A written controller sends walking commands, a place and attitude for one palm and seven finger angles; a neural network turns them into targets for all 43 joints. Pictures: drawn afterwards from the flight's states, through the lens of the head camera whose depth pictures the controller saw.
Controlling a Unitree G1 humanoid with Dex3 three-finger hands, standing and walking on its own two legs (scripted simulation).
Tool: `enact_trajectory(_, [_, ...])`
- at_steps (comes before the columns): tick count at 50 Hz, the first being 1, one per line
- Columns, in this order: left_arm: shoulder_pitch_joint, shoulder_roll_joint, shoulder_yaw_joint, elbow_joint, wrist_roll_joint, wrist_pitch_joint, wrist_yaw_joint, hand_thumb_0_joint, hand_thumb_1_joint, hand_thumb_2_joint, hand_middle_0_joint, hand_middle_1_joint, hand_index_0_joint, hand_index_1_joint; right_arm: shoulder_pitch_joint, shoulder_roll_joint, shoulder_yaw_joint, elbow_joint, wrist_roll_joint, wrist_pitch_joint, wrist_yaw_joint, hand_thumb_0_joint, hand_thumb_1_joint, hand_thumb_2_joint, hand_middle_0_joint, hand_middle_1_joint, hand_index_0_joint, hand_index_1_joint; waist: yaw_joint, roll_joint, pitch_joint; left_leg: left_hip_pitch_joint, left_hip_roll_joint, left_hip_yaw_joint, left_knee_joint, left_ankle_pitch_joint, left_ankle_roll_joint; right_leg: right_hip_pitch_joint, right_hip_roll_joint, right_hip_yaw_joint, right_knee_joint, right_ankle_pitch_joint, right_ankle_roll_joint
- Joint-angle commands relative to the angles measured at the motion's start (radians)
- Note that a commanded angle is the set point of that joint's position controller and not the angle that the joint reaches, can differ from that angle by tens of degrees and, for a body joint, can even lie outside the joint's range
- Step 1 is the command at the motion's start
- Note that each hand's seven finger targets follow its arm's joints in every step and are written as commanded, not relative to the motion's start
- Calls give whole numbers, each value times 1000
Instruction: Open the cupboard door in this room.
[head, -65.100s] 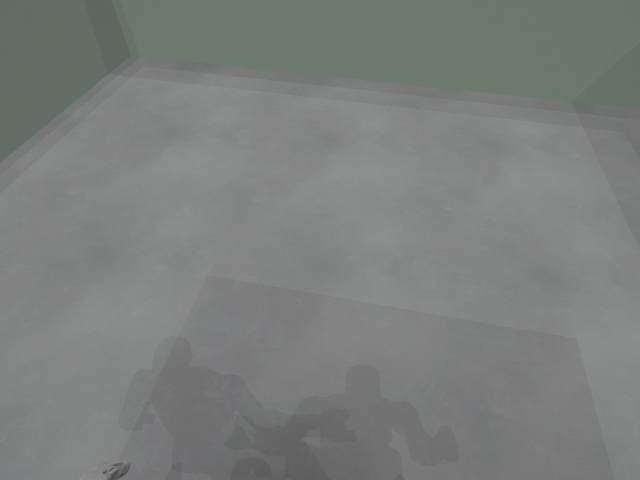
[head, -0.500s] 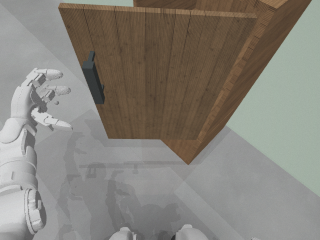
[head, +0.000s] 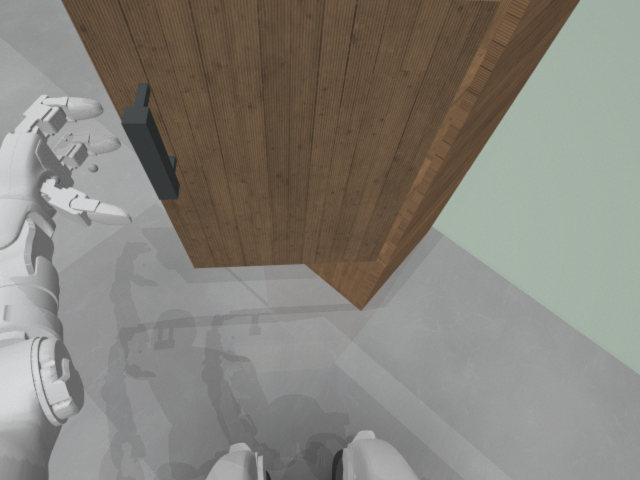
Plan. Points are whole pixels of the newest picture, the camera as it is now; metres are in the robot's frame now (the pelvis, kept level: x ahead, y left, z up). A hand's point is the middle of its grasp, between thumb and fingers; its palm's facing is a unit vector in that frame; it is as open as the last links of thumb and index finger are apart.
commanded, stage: move the hooked fingers beside the handle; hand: left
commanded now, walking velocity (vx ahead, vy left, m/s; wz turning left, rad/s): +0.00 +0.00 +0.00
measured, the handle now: (156, 145) +0.50 +0.18 +0.08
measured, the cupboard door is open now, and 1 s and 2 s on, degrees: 45 45 45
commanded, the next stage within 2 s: slide the fingers in behind the handle in 0.64 s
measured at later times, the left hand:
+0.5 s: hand (96, 180) +0.45 +0.24 +0.08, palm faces +0.02 -1.00 +0.00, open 13.9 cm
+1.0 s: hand (109, 179) +0.45 +0.22 +0.08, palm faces +0.01 -1.00 +0.01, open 14.0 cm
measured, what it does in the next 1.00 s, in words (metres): stands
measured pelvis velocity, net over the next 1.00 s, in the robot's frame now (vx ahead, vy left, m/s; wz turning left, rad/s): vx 0.00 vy -0.01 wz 0.01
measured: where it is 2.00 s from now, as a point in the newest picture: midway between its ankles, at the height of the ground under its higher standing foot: outside the picture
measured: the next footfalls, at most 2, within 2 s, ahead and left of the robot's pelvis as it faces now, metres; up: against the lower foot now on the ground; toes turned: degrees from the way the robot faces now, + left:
none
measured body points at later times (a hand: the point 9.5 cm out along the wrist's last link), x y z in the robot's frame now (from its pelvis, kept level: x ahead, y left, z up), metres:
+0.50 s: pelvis +0.00 +0.00 +0.00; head +0.10 +0.02 +0.44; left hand +0.44 +0.29 +0.08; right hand +0.06 -0.27 -0.11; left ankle -0.01 +0.09 -0.69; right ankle +0.02 -0.12 -0.69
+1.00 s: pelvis +0.00 -0.01 +0.00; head +0.10 +0.01 +0.44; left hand +0.45 +0.28 +0.08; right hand +0.03 -0.28 -0.11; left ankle -0.01 +0.09 -0.69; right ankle +0.02 -0.12 -0.69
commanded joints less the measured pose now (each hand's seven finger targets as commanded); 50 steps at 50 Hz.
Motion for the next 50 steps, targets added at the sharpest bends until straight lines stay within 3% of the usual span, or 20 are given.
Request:
enact_trajectory(1, [-306,321,81,-230,-23,-63,9,0,-500,300,-300,-1200,-300,-1200,132,-185,-69,-85,2,-11,-8,0,-900,-900,200,300,200,300,38,92,-472,284,-26,-83,-104,477,-7,268,43,31,-60,363,-13])
enact_trajectory(2, [-290,312,74,-239,-20,-62,9,0,-500,300,-300,-1200,-300,-1200,125,-181,-69,-90,4,-9,-8,0,-900,-900,200,300,200,300,41,120,-468,285,-28,-76,-104,466,-7,262,41,34,-62,357,-14])
enact_trajectory(4, [-319,314,70,-235,-16,-64,14,0,-500,300,-300,-1200,-300,-1200,124,-182,-68,-85,5,-6,-11,0,-900,-900,200,300,200,300,26,90,-416,260,-26,-79,-109,420,-4,244,41,31,-69,324,-11])
enact_trajectory(6, [-352,312,63,-273,-17,-81,14,0,-500,300,-300,-1200,-300,-1200,123,-180,-67,-83,5,-7,-12,0,-900,-900,200,300,200,300,25,144,-447,312,-25,-84,-109,437,-7,230,45,32,-69,315,-16])
enact_trajectory(10, [-363,226,3,-300,-36,-90,7,0,-500,300,-300,-1200,-300,-1200,118,-173,-70,-70,6,-15,-13,0,-900,-900,200,300,200,300,6,169,-451,379,-20,-96,-100,492,-11,184,45,23,-71,317,-18])
enact_trajectory(13, [-341,208,-7,-238,-35,-67,8,0,-500,300,-300,-1200,-300,-1200,113,-177,-69,-60,8,-14,-13,0,-900,-900,200,300,200,300,5,118,-405,346,-19,-99,-109,449,-13,174,43,18,-79,292,-14])
enact_trajectory(16, [-308,222,8,-236,-31,-62,16,0,-500,300,-300,-1200,-300,-1200,108,-177,-68,-67,8,-14,-12,0,-900,-900,200,300,200,300,24,131,-424,352,-23,-97,-110,461,-16,188,41,19,-74,296,-18])
enact_trajectory(19, [-336,214,-6,-240,-24,-66,31,0,-500,300,-300,-1200,-300,-1200,96,-174,-67,-72,8,-13,-11,0,-900,-900,200,300,200,300,16,94,-397,305,-27,-94,-111,419,-11,201,37,22,-73,293,-16])
enact_trajectory(22, [-383,212,-12,-242,-23,-77,40,0,-500,300,-300,-1200,-300,-1200,91,-175,-64,-73,8,-15,-11,0,-900,-900,200,300,200,300,6,105,-391,307,-27,-95,-106,395,-12,183,37,25,-70,274,-15])
enact_trajectory(26, [-388,282,34,-243,-9,-91,42,0,-500,300,-300,-1200,-300,-1200,95,-178,-60,-78,7,-17,-15,0,-900,-900,200,300,200,300,19,100,-446,293,-31,-93,-100,403,-9,234,37,34,-57,302,-16])
enact_trajectory(28, [-402,228,-12,-248,-10,-91,33,0,-500,300,-300,-1200,-300,-1200,90,-172,-62,-73,9,-18,-13,0,-900,-900,200,300,200,300,4,129,-434,318,-27,-94,-95,410,-12,197,37,31,-60,294,-15])
enact_trajectory(29, [-395,237,-4,-251,-13,-92,31,0,-500,300,-300,-1200,-300,-1200,88,-173,-62,-72,8,-19,-13,0,-900,-900,200,300,200,300,14,151,-436,322,-28,-96,-96,410,-15,197,36,31,-61,288,-18])
enact_trajectory(32, [-347,263,28,-224,-27,-79,21,0,-500,300,-300,-1200,-300,-1200,95,-179,-64,-73,10,-15,-14,0,-900,-900,200,300,200,300,22,98,-445,303,-27,-95,-96,427,-11,226,39,31,-61,313,-17])
enact_trajectory(34, [-335,235,10,-215,-30,-68,17,0,-500,300,-300,-1200,-300,-1200,90,-175,-62,-79,11,-15,-12,0,-900,-900,200,300,200,300,20,86,-418,266,-31,-86,-102,385,-7,240,37,32,-69,303,-14])
enact_trajectory(36, [-346,246,9,-244,-26,-72,14,0,-500,300,-300,-1200,-300,-1200,94,-175,-61,-79,11,-15,-12,0,-900,-900,200,300,200,300,24,124,-436,289,-32,-86,-104,408,-8,242,38,34,-65,314,-17])
enact_trajectory(40, [-374,190,-30,-264,-42,-77,17,0,-500,300,-300,-1200,-300,-1200,92,-170,-64,-78,13,-17,-13,0,-900,-900,200,300,200,300,4,93,-399,281,-32,-89,-106,379,-4,225,40,29,-73,292,-18])
enact_trajectory(41, [-357,209,-11,-267,-38,-78,21,0,-500,300,-300,-1200,-300,-1200,98,-174,-66,-75,12,-17,-13,0,-900,-900,200,300,200,300,15,99,-433,297,-30,-87,-107,385,-6,233,41,34,-74,296,-16])
enact_trajectory(45, [-368,171,-36,-285,-38,-82,39,0,-500,300,-300,-1200,-300,-1200,95,-167,-66,-73,11,-20,-10,0,-900,-900,200,300,200,300,11,123,-425,310,-33,-90,-105,399,-7,213,39,28,-70,293,-19])
enact_trajectory(47, [-351,214,0,-251,-28,-76,52,0,-500,300,-300,-1200,-300,-1200,100,-173,-67,-65,11,-17,-9,0,-900,-900,200,300,200,300,16,91,-417,280,-31,-89,-108,377,-8,227,38,31,-72,289,-15])
enact_trajectory(50, [-349,187,-19,-261,-22,-78,65,0,-500,300,-300,-1200,-300,-1200,97,-166,-66,-75,10,-20,-6,0,-900,-900,200,300,200,300,16,107,-415,276,-35,-83,-107,379,-5,234,38,33,-69,296,-18])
